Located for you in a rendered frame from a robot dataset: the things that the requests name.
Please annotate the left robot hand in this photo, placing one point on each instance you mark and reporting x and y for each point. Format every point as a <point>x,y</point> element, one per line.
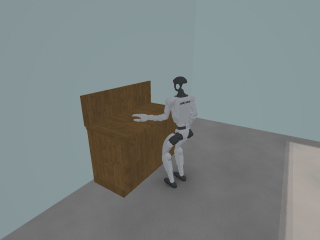
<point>144,117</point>

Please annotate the robot head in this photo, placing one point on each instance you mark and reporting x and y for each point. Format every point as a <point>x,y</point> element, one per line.
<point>180,80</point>

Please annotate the right robot upper arm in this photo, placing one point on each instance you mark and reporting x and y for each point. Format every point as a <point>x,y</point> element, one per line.
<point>193,107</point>

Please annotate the robot right foot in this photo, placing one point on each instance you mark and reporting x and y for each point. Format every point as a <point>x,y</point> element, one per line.
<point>177,174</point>

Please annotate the right robot forearm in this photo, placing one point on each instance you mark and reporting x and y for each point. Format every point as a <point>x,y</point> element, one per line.
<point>191,119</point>

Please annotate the left robot forearm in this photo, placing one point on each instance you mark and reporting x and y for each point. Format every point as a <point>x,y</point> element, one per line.
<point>160,117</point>

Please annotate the counter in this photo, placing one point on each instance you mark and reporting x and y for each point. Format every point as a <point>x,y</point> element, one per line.
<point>124,152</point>

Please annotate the left robot upper arm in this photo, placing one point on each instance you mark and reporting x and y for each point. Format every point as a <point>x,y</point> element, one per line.
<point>169,102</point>

